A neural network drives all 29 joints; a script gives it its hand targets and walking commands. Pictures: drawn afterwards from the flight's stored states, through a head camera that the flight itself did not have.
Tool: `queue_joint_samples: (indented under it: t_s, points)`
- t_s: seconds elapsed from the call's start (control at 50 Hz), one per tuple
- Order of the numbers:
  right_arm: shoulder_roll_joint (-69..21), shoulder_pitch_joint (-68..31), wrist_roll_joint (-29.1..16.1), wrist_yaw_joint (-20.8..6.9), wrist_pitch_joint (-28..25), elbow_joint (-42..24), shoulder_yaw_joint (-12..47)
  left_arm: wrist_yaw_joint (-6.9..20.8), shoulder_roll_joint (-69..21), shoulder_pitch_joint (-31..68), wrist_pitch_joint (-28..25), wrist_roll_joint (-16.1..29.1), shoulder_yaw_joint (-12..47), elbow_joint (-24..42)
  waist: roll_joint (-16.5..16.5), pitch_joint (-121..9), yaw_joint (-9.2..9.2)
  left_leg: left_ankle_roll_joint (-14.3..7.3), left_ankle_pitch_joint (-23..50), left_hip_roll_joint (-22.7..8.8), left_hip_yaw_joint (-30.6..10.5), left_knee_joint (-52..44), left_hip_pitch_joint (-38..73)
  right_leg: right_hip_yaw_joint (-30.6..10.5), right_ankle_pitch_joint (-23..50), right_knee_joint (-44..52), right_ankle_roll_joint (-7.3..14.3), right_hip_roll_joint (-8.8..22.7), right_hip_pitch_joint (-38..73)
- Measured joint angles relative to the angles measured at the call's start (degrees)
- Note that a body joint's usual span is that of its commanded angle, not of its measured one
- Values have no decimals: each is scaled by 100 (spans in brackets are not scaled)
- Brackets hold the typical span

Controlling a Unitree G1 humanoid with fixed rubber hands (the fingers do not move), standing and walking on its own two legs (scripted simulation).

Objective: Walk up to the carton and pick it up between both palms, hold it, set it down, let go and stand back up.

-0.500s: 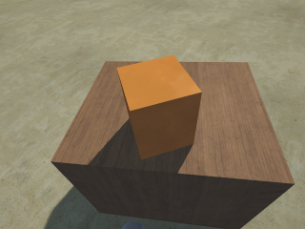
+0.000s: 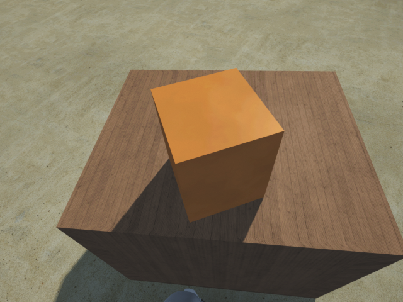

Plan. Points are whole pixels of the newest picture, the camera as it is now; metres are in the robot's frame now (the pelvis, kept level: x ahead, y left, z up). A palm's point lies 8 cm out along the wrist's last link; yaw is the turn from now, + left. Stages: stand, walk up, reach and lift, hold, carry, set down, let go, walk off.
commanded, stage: walk up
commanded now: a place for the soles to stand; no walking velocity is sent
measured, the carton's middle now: (212, 147) +0.45 +0.01 +0.02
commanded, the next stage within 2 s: none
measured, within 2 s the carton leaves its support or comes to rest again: neither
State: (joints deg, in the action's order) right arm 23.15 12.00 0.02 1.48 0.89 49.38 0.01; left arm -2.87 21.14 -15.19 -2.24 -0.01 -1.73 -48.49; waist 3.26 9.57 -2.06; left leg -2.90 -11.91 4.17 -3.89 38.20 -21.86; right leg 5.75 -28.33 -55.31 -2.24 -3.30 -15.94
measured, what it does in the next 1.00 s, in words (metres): steps on the spot: right foot, then left foot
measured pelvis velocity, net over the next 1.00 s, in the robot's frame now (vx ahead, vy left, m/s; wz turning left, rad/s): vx -0.03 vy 0.04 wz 0.06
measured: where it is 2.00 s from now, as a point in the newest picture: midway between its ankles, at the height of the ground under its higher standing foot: outside the picture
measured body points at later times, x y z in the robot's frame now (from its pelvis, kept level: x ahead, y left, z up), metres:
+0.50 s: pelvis -0.04 +0.05 -0.01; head +0.02 +0.02 +0.44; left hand +0.02 +0.39 -0.09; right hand +0.08 -0.25 -0.15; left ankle -0.04 +0.17 -0.71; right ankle -0.02 -0.11 -0.72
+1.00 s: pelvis -0.03 +0.04 -0.01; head +0.00 +0.07 +0.44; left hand +0.04 +0.35 -0.14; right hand +0.09 -0.26 -0.11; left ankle -0.04 +0.17 -0.71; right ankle -0.02 -0.06 -0.72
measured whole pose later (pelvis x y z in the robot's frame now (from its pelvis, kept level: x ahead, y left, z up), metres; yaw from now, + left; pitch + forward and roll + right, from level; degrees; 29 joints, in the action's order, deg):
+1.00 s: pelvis -0.03 +0.04 -0.01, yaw +3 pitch -4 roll +1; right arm 20.3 10.3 0.0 2.0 -3.0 51.1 0.0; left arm -0.1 23.2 -12.1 0.0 0.0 -2.8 -48.4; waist -5.2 8.6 -0.9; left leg 0.0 -23.5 4.0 -5.8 44.2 -15.9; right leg 2.0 -22.4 -45.3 0.8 1.4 -17.3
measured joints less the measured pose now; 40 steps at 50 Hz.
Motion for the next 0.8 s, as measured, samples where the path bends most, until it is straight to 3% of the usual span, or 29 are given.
queue_joint_samples:
  t_s: [0.04, 0.1, 0.16, 0.2, 0.28, 0.38, 0.44, 0.5, 0.56, 0.62, 0.68, 0.8]
  points:
    - [-66, -10, 0, 13, 4, -57, 1, 14, 3, 134, 7, 0, -20, 3, -6, -8, 99, -48, 11, 1, -40, -1, -7, -112, -551, -490, -18, 39, -202]
    - [-149, -76, 0, 4, 43, -94, 2, 96, 5, 244, 12, 1, -82, 4, -83, -27, 130, 4, 44, 3, 9, -1, -65, -182, -657, -266, -16, 287, -210]
    - [-162, -138, 0, -69, 106, -158, 3, 115, 8, 291, 14, 1, -88, 7, -112, -42, 139, 56, 129, 7, 35, 1, -261, -185, -238, 758, -9, 456, -105]
    - [-156, -186, 0, -128, 176, -193, 2, 73, 2, 287, 11, 0, -85, 3, -80, 33, 142, 94, 162, 5, 16, 75, -372, -167, 548, 1386, 77, 461, -16]
    - [-124, -198, 1, -183, 295, -174, -1, 14, -4, 108, 11, 1, -66, 0, 23, 121, 143, 119, -1016, 59, -49, 1086, -526, -154, 644, 1351, 290, 501, -11]
    - [109, -197, 1, -229, 316, -166, -1, -14, -6, 147, -5, 0, -91, 4, 134, 103, 185, 120, -1240, 55, -215, 2049, -476, -151, 675, 1352, 204, 846, -112]
    - [226, -194, 0, -230, 246, -141, 1, 32, -6, 203, -14, 0, -90, 4, 267, 97, 190, 137, -1360, -4, -239, 1878, -224, -145, 715, 1348, 77, 1002, -158]
    - [199, -190, 0, -233, 76, -26, 2, 102, 22, 213, 10, 0, -124, 2, 294, 72, 197, 141, -1331, -43, -227, 856, 333, -138, 651, 1200, 6, 1115, -175]
    - [-34, -193, 0, -197, -94, 194, 3, 149, 103, 241, 167, 0, -174, -3, -55, 98, 90, 128, -1067, 135, -27, 584, 596, -321, 385, 827, 43, 1286, -191]
    - [-253, -167, 0, -157, -171, 334, 1, 150, 139, 231, 293, 0, -154, 2, -234, -70, 182, 61, -1126, 97, -140, 571, 616, -374, -254, 408, 46, 861, -221]
    - [-307, -169, 0, -110, -287, 364, 0, 169, 215, 333, 297, 0, -172, 4, -515, -96, 186, 61, -1088, 97, -196, 529, 615, -380, -181, 286, 54, 582, -245]
    - [-301, -169, 0, 9, -414, 365, 0, 212, 233, 360, 345, 0, -173, 2, -955, -95, 186, 85, -1105, 95, -191, 528, 615, -385, -150, 287, 54, 476, -245]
